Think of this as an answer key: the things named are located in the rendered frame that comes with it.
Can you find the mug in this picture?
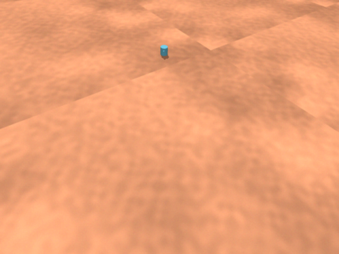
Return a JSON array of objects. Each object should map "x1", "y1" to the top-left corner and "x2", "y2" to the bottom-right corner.
[{"x1": 160, "y1": 45, "x2": 168, "y2": 56}]

